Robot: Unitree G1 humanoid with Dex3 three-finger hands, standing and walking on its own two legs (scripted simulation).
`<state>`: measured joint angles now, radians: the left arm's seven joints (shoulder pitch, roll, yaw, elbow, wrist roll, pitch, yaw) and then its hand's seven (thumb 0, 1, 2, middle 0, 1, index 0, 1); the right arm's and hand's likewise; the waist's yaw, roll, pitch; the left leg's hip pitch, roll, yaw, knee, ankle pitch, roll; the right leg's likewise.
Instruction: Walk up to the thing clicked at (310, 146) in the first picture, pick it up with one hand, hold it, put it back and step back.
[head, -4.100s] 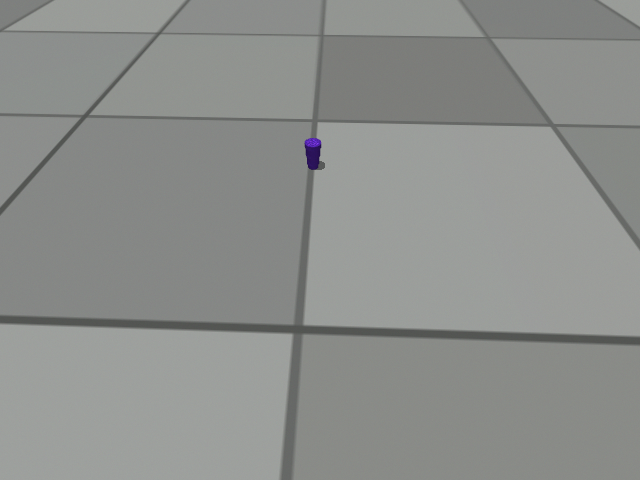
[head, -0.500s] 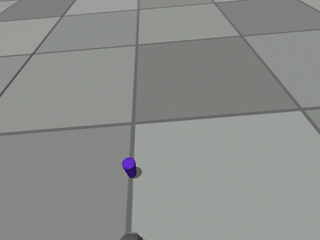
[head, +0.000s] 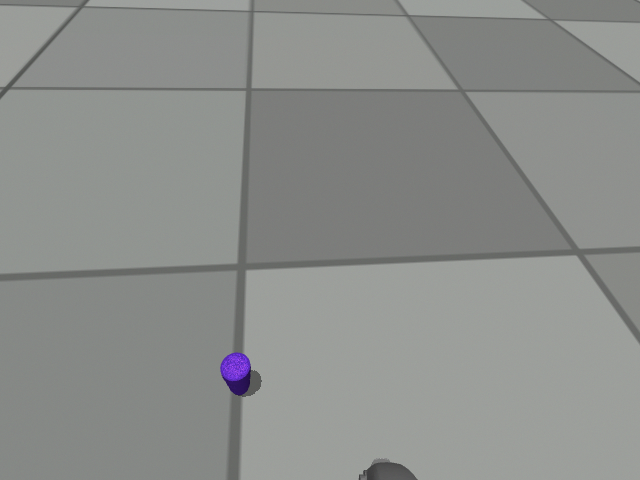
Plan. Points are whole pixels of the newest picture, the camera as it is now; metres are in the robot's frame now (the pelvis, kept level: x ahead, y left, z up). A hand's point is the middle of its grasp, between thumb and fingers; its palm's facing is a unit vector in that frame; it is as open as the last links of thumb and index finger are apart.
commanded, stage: walk up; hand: left
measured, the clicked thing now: (237, 376) +0.54 +0.20 -0.70
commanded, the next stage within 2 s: none
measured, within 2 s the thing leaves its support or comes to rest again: neither
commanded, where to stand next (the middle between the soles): +0.22 -0.01 m, yaw +0 degrees
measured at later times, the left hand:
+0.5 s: hand (137, 471) +0.19 +0.24 -0.15, palm faces -0.05 -0.92 -0.40, open 7.4 cm
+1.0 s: hand out of the picture +0.13 +0.25 -0.16, palm faces +0.02 -0.94 -0.35, open 7.4 cm
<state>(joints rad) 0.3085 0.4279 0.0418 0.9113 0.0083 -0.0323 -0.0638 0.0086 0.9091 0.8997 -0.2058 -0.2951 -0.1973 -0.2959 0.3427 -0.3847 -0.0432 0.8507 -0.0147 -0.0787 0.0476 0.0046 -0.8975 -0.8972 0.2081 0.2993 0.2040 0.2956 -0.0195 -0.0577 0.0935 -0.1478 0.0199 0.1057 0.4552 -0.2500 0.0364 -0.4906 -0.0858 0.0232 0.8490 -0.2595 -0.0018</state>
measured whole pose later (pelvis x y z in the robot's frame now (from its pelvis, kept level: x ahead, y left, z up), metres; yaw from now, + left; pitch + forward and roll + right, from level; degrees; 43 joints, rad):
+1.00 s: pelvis +0.10 -0.01 +0.00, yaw +1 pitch -3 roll -1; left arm 0.18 0.37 0.00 1.13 0.00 -0.02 -0.02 0.01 0.91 0.90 -0.21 -0.30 -0.20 -0.30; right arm 0.05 -0.35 0.01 1.06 0.00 -0.01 0.03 0.00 -0.90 -0.90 0.21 0.30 0.20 0.30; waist 0.03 0.03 0.06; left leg -0.28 0.03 -0.02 0.48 -0.15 -0.01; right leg -0.18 -0.02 -0.05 0.44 -0.22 0.02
